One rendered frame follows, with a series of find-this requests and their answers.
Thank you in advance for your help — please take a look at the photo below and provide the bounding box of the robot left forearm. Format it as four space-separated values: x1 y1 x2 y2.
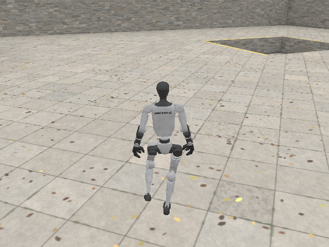
134 125 144 147

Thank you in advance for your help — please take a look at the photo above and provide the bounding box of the robot right hand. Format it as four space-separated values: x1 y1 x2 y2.
182 144 194 155

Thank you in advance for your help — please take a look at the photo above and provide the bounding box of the robot left hand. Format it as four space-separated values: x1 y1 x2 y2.
132 146 144 158

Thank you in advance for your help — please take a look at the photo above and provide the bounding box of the left robot thigh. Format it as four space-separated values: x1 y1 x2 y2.
147 143 158 169

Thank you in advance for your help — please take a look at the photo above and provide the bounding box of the robot left upper arm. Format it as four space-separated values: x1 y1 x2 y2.
138 104 153 133

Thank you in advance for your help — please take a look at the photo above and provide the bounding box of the robot right forearm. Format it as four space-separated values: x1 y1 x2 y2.
183 125 193 146

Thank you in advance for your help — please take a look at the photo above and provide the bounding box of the robot right upper arm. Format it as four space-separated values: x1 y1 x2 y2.
174 103 188 133

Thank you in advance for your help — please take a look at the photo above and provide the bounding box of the right robot thigh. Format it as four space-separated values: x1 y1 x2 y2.
167 144 182 182

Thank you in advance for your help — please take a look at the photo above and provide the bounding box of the robot thigh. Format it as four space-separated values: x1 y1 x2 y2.
147 143 158 169
167 144 182 182

